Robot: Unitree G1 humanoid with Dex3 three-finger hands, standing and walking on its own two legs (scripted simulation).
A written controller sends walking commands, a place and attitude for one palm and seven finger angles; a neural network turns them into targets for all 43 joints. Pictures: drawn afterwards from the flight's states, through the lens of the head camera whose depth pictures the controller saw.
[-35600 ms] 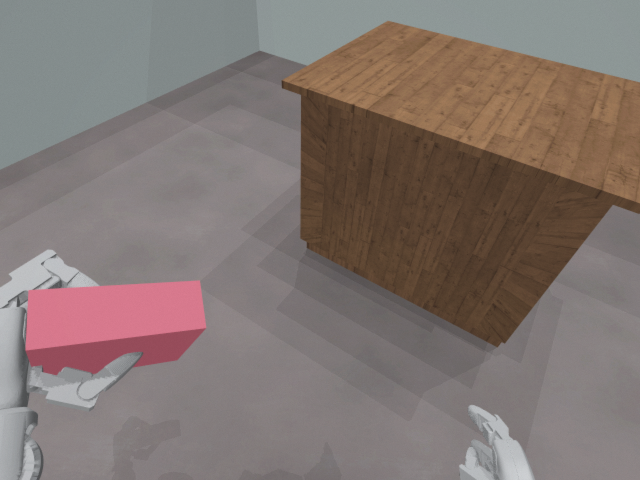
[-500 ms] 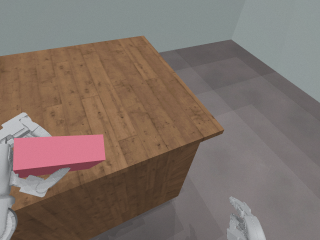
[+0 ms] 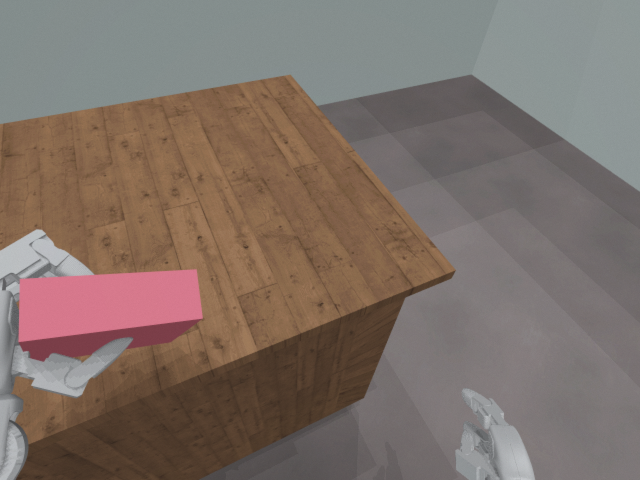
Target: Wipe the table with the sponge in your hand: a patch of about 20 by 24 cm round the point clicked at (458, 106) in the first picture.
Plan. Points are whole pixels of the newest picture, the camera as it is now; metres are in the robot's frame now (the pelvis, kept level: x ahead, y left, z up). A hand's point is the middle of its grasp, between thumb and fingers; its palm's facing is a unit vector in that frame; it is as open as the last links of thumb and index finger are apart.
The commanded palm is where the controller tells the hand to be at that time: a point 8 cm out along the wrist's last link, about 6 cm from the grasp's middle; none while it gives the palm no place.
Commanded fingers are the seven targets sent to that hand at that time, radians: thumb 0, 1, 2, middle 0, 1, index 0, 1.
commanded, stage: look again from close up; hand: left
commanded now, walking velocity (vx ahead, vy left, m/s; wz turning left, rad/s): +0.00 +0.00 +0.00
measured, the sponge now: (137, 314) +0.24 +0.21 +0.13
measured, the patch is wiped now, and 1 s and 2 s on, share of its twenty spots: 0.00 0.00 0.00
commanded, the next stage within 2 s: turn the palm down, sponge in hand in 0.40 s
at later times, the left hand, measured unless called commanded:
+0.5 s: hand (86, 321) +0.21 +0.24 +0.16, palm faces +0.38 -0.84 -0.38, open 9.0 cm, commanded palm +0.16 +0.27 +0.17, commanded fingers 0.00 0.10 1.30 -1.20 -1.60 -1.20 -1.60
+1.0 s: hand (46, 319) +0.20 +0.26 +0.18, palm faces +0.52 -0.59 -0.62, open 9.0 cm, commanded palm +0.16 +0.26 +0.19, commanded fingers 0.00 0.10 1.30 -1.20 -1.60 -1.20 -1.60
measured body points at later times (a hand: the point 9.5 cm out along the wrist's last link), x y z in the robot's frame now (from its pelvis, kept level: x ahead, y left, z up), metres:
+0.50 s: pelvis +0.00 -0.01 +0.00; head +0.01 +0.00 +0.45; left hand +0.19 +0.28 +0.18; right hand +0.18 -0.24 -0.07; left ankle +0.02 +0.09 -0.74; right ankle -0.01 -0.13 -0.74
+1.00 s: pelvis -0.04 -0.04 -0.01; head -0.05 -0.06 +0.44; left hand +0.17 +0.28 +0.21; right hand +0.17 -0.26 -0.10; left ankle +0.02 +0.09 -0.74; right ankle -0.01 -0.13 -0.74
